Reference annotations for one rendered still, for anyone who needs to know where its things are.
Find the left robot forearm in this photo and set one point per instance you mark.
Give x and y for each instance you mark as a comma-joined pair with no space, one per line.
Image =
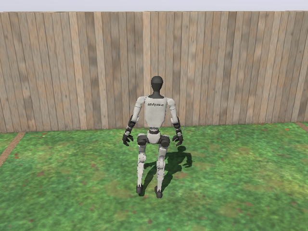
129,126

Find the right robot upper arm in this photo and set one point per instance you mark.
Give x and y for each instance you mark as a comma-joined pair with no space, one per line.
173,110

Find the robot left hand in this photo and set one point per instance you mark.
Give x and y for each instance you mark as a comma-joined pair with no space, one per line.
125,139

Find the right robot shin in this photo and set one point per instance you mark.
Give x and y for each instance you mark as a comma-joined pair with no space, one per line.
160,177

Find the robot right thigh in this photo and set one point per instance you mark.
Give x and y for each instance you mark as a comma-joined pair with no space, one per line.
163,146

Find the right robot forearm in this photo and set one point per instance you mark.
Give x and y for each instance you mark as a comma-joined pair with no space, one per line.
178,128

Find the left robot upper arm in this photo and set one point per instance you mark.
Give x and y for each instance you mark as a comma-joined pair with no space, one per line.
137,108

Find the robot right hand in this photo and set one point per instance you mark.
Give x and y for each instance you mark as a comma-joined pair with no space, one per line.
178,138

